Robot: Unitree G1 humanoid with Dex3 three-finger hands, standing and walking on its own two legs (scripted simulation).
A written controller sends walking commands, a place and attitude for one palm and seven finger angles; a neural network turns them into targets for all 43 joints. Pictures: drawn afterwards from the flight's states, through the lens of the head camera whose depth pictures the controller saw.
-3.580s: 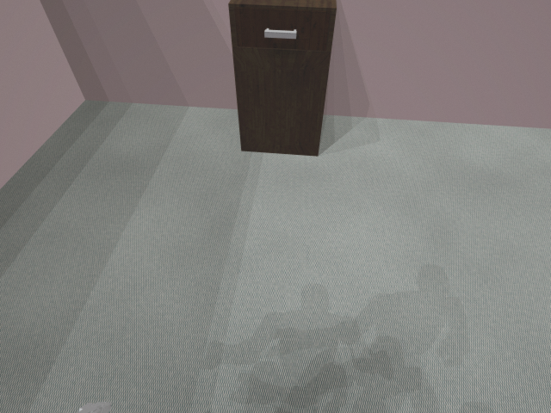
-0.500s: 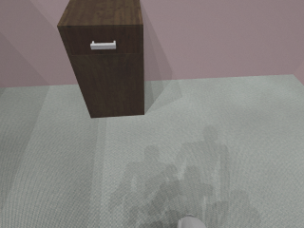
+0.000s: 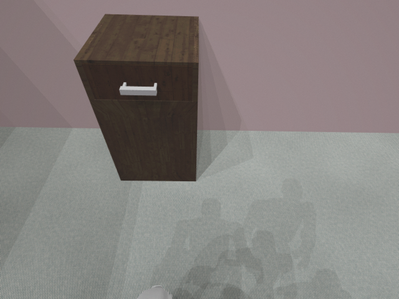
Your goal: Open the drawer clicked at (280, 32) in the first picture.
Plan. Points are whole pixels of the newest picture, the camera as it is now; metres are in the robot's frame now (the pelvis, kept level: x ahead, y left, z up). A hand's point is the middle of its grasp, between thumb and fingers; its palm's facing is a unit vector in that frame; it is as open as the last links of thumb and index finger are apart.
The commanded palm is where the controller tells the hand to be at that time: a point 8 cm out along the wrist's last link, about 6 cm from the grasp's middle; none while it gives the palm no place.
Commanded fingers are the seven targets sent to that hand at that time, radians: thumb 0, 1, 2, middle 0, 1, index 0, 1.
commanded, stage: take the last steps up to it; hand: left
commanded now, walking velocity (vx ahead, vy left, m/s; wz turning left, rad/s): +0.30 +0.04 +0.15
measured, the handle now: (139, 87) +0.85 +0.28 -0.08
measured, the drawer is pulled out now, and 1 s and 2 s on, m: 0.00 0.00 0.00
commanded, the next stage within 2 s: come to a stop and stand still in 0.80 s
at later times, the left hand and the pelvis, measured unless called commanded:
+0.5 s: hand (128, 280) +0.19 +0.18 -0.17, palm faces +0.09 -0.97 -0.24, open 7.3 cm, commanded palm none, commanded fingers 0.00 0.90 0.90 -0.20 -0.30 -0.20 -0.30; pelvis +0.16 -0.01 -0.01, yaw +3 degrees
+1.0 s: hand (133, 259) +0.25 +0.19 -0.18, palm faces +0.16 -0.98 -0.14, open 7.4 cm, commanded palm none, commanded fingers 0.00 0.90 0.90 -0.20 -0.30 -0.20 -0.30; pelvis +0.31 +0.03 +0.00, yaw +4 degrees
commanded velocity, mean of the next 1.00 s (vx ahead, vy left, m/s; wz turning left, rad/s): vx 0.18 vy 0.01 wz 0.04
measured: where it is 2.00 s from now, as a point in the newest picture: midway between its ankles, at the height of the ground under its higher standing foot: (193, 285)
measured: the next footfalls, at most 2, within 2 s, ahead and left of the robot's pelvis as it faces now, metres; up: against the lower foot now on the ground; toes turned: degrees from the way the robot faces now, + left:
left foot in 0.08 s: +0.16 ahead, +0.12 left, +0.00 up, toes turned +10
right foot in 0.48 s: +0.25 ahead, -0.12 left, +0.00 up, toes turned -5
